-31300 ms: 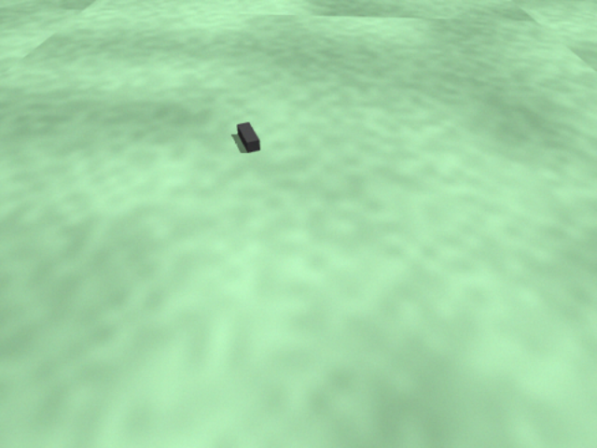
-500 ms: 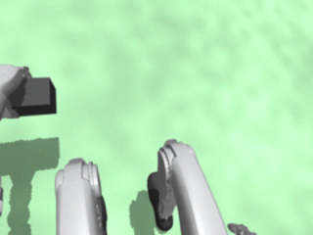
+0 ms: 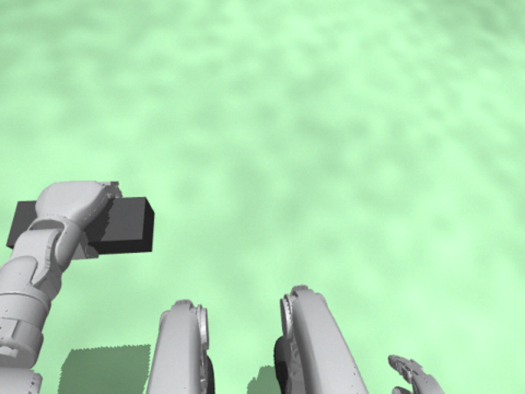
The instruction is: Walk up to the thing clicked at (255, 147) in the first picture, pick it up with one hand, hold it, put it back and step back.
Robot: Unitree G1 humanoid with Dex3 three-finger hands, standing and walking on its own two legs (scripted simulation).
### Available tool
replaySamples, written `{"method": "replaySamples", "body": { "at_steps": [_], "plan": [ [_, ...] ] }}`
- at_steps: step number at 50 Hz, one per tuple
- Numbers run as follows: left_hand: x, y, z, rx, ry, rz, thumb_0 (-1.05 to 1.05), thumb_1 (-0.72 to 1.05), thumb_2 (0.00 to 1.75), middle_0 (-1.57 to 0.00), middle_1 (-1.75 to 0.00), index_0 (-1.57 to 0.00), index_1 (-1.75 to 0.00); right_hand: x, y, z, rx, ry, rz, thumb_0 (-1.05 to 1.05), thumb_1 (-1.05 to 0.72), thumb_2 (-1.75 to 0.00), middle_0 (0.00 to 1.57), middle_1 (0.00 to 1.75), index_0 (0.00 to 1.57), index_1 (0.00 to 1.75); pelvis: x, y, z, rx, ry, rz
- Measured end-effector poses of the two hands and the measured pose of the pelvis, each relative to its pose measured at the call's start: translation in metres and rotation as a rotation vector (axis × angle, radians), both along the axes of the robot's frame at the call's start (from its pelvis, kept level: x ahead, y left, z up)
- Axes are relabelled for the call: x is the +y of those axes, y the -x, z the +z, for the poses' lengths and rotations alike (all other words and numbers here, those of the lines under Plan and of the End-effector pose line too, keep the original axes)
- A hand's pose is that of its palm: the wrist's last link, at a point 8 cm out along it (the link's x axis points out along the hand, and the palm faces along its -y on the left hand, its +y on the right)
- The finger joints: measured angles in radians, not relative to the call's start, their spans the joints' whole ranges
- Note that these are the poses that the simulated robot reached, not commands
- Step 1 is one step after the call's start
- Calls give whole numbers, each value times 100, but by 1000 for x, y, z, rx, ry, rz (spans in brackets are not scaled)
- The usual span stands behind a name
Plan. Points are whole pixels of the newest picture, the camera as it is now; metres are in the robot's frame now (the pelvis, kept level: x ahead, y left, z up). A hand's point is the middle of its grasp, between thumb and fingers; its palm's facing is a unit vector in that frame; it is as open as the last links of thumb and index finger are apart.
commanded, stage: lift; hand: left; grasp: from above
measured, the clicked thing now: (88, 227) +0.42 +0.26 -0.11
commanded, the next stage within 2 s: hold in 0.82 s
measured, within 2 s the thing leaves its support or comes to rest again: neither
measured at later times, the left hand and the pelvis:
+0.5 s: hand (53, 211) +0.37 +0.22 +0.08, palm faces -0.45 -0.04 -0.89, open 10.5 cm; pelvis +0.04 +0.00 +0.15, yaw +1 degrees
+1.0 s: hand (25, 166) +0.39 +0.22 +0.15, palm faces -0.46 -0.06 -0.88, open 10.5 cm; pelvis +0.08 +0.00 +0.21, yaw +1 degrees
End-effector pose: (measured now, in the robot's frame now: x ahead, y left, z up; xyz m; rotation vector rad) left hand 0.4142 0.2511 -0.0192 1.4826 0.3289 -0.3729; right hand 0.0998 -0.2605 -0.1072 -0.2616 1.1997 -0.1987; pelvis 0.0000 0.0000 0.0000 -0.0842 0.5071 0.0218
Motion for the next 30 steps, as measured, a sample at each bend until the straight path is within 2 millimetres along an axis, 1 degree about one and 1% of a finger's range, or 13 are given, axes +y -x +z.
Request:
{"method": "replaySamples", "body": {
  "at_steps": [7, 12, 16, 21, 25, 30],
  "plan": [
    [-5, 22, 63, -5, -6, 16, -1, -11, 70, -58, -77, -61, -71, 1, -2, 57, -56, -1, -37, 0, -91, -90, 20, 30, 21, 30, -1, -5, 57, -84, -16, 1],
    [-5, 33, 100, 13, -12, 41, -1, -11, 70, -58, -77, -61, -71, -1, -2, 95, -90, 3, -57, 1, -91, -90, 20, 30, 21, 30, -2, -12, 93, -137, -27, 1],
    [-9, 40, 118, 34, -11, 43, -1, -11, 70, -58, -77, -61, -71, -5, -3, 119, -109, 11, -66, 1, -91, -90, 20, 30, 21, 30, -3, -19, 116, -168, -33, 1],
    [-18, 42, 137, 38, -8, 20, -1, -11, 70, -58, -77, -61, -71, -9, -8, 141, -117, 18, -71, 1, -91, -90, 20, 30, 21, 30, -3, -29, 139, -201, -39, 2],
    [-24, 38, 152, 18, -14, 13, -1, -11, 70, -58, -77, -61, -71, -10, -15, 155, -117, 13, -72, 1, -91, -90, 20, 30, 21, 30, -3, -37, 154, -225, -45, 0],
    [-27, 27, 174, -10, -24, 37, -1, -11, 69, -58, -77, -61, -71, -8, -24, 170, -118, -2, -79, 1, -91, -90, 20, 30, 20, 30, -3, -47, 171, -254, -51, -5]
  ]
}}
